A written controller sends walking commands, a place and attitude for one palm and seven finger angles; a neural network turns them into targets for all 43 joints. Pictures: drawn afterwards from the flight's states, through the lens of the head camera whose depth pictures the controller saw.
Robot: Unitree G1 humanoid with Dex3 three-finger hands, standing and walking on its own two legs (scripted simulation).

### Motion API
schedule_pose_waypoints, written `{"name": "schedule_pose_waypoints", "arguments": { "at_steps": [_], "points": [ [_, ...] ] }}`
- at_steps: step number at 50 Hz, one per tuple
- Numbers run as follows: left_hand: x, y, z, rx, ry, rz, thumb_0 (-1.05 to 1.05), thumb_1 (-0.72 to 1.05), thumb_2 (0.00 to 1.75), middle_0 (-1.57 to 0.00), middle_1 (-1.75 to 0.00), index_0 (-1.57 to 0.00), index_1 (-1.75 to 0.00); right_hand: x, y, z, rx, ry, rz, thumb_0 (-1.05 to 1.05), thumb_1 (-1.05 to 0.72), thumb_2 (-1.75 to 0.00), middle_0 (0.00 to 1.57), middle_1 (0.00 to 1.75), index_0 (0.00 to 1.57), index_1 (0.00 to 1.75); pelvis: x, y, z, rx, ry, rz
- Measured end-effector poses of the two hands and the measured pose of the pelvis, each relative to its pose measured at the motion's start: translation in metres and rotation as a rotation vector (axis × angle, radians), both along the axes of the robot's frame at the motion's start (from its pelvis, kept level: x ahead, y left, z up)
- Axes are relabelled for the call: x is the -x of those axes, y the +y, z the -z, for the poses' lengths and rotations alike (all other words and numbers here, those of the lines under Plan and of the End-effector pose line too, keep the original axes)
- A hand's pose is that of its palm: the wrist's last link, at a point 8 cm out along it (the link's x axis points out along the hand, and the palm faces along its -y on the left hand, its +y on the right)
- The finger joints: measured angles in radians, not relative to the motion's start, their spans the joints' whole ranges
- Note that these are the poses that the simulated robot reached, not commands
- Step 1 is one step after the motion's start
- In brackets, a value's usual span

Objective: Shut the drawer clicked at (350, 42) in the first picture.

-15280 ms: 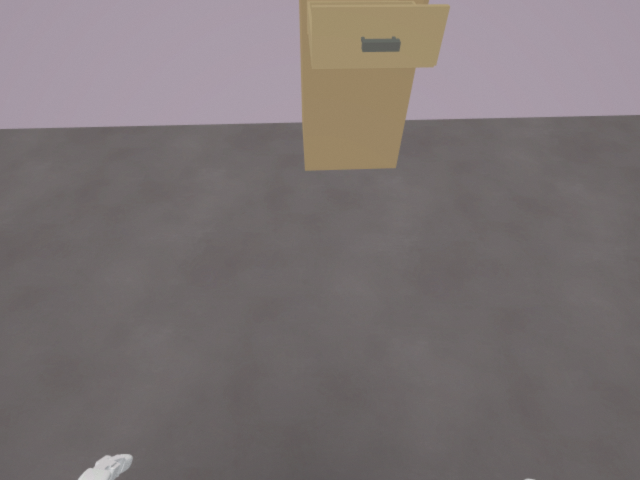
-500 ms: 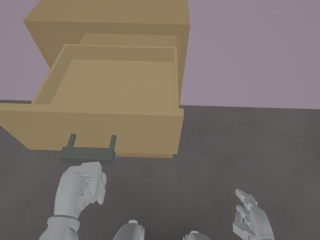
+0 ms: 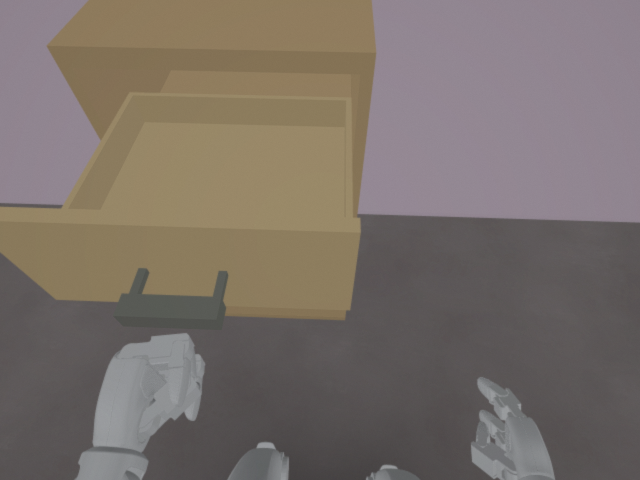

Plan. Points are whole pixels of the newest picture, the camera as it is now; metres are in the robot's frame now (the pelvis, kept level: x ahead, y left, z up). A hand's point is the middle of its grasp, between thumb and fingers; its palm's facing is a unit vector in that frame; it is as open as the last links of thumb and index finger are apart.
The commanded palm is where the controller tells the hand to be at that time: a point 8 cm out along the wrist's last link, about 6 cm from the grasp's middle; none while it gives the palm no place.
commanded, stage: push the drawer shut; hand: left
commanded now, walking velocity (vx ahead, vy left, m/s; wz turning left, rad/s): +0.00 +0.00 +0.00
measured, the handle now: (177, 294) +0.32 +0.18 +0.06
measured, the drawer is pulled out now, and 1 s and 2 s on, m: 0.29 0.19 0.07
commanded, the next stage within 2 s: none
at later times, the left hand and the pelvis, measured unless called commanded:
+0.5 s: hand (207, 339) +0.27 +0.14 +0.06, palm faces -0.06 -1.00 -0.06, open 3.1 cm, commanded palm +0.26 +0.20 +0.06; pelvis -0.01 +0.00 +0.00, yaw +0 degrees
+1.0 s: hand (220, 283) +0.34 +0.14 +0.06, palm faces -0.05 -1.00 -0.04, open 3.2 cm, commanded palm +0.32 +0.20 +0.06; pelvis -0.01 +0.01 +0.01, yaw -1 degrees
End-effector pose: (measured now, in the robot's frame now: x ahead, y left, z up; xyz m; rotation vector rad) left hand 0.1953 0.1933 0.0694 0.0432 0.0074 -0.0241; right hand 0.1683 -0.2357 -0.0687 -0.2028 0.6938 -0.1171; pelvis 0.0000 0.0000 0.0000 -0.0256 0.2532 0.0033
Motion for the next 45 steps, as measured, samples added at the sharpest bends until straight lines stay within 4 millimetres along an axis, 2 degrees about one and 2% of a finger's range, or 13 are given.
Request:
{"name": "schedule_pose_waypoints", "arguments": {
  "at_steps": [7,19,45],
  "points": [
    [-0.014,-0.004,0.009,-0.008,0.016,0.027,0.02,0.90,0.90,-1.41,-1.60,-1.40,-1.60,0.003,-0.002,0.004,0.004,0.005,-0.002,0.01,-0.90,-0.90,0.20,0.30,0.20,0.30,0.004,-0.001,0.003,-0.001,0.005,0.001],
    [-0.038,0.000,0.008,-0.014,0.004,0.028,0.02,0.85,0.91,-1.40,-1.60,-1.40,-1.60,0.021,-0.004,0.010,0.008,0.069,0.008,0.01,-0.90,-0.90,0.20,0.30,0.20,0.30,0.004,-0.001,-0.002,-0.001,0.002,0.001],
    [-0.116,0.001,0.010,0.007,-0.005,0.031,0.01,0.83,0.89,-1.40,-1.60,-1.40,-1.60,0.041,-0.002,0.011,0.018,0.165,0.041,0.01,-0.90,-0.90,0.20,0.30,0.20,0.30,0.007,0.009,-0.009,-0.002,0.009,0.014]
  ]
}}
